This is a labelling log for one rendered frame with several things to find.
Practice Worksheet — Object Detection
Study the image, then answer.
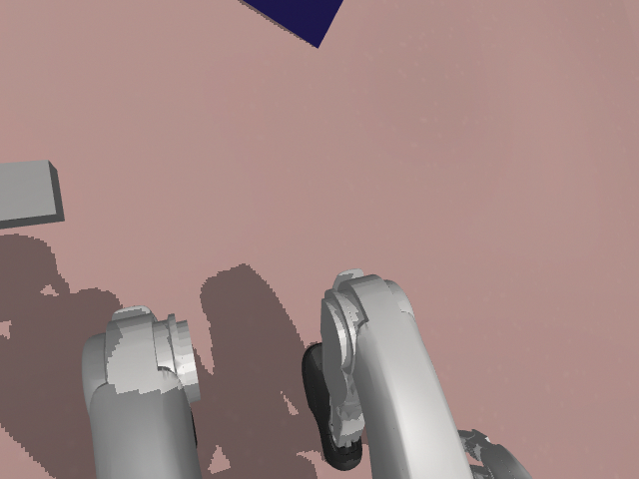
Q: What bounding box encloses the right robot hand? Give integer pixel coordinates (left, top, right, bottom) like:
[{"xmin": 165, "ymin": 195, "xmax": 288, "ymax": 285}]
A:
[{"xmin": 457, "ymin": 429, "xmax": 533, "ymax": 479}]

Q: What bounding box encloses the right robot foot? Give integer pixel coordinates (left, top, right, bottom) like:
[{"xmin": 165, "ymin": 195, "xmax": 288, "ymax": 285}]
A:
[{"xmin": 302, "ymin": 343, "xmax": 362, "ymax": 471}]

